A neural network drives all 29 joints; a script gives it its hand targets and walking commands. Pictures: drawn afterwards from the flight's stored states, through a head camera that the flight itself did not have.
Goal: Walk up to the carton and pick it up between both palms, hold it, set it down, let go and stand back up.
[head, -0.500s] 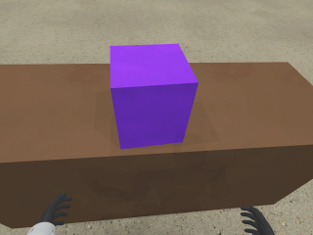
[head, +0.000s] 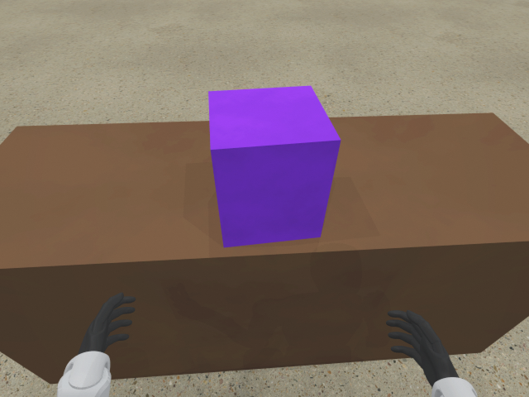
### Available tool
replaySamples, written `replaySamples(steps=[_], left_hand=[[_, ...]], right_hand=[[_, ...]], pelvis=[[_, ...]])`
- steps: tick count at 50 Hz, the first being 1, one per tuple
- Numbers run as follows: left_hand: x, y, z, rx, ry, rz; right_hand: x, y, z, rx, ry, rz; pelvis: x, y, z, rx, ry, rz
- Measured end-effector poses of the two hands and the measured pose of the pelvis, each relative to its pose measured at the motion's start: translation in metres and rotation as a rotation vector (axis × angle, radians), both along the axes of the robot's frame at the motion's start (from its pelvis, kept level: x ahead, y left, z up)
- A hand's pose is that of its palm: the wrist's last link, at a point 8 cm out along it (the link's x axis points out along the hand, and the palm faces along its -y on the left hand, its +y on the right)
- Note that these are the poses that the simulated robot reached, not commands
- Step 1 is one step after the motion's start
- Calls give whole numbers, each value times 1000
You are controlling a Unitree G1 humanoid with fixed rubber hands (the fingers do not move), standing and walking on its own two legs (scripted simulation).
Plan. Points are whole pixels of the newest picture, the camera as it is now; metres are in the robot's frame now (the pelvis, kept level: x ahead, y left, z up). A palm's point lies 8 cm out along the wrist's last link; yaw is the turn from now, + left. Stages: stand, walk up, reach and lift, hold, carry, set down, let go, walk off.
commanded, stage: reach and lift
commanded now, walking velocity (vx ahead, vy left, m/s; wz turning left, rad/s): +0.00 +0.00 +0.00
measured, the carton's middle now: (266, 167) +0.55 -0.01 +0.06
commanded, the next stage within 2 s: none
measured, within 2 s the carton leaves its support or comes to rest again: neither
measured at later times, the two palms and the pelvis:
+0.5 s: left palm (105, 307) +0.25 +0.23 +0.06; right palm (425, 319) +0.22 -0.22 +0.05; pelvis +0.01 +0.00 +0.01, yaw +2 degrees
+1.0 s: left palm (130, 276) +0.28 +0.20 +0.08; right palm (418, 253) +0.31 -0.23 +0.08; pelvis +0.04 -0.02 +0.01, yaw +1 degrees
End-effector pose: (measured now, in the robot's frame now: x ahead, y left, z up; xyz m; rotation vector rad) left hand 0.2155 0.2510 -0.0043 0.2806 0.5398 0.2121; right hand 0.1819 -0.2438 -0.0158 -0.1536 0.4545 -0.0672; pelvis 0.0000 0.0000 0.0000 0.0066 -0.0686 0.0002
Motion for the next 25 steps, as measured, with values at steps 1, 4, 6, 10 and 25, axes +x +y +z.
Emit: replaySamples(steps=[1, 4, 6, 10, 25], left_hand=[[0, -1, 5, 4, -16, 1], [-1, -5, 17, 6, -59, 5], [-1, -8, 22, -23, -88, 21], [3, -15, 27, -91, -134, 35], [33, -23, 60, -183, -289, 49]], right_hand=[[5, -1, 2, 4, -14, 16], [19, -5, 8, 22, -67, 25], [25, -5, 13, 46, -93, 23], [26, 1, 31, 79, -141, 10], [40, 25, 70, 126, -176, 22]], pelvis=[[0, 1, 1, -2, 1, 2], [-2, 0, 2, 2, 2, 7], [-2, -3, 4, 15, 3, 15], [1, -8, 6, 36, 9, 26], [12, -3, 9, 37, 30, 29]])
